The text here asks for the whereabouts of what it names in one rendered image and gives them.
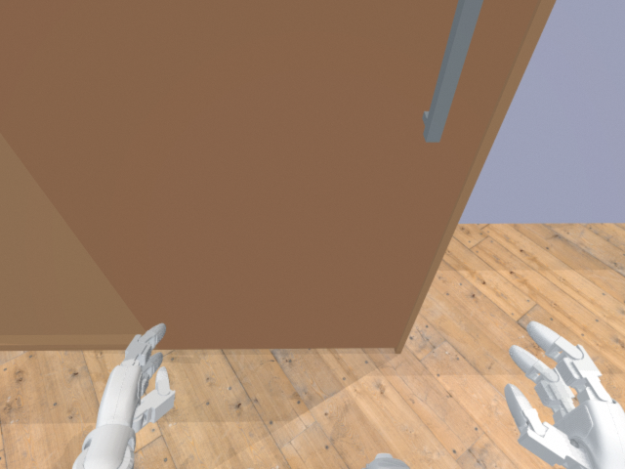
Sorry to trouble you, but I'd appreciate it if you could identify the left robot forearm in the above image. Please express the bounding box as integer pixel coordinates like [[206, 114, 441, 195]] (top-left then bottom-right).
[[72, 424, 136, 469]]

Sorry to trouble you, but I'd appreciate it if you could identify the robot left hand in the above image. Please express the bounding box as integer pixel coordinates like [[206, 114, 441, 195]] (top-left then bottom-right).
[[96, 323, 175, 434]]

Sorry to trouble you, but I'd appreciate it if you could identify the handle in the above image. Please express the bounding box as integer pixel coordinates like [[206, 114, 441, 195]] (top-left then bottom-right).
[[422, 0, 483, 143]]

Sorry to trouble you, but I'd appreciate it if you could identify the robot right hand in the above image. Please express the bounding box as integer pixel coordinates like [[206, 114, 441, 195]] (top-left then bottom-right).
[[504, 321, 625, 469]]

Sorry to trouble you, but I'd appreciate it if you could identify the wardrobe door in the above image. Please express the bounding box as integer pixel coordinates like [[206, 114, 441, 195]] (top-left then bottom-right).
[[0, 0, 538, 349], [0, 133, 146, 335]]

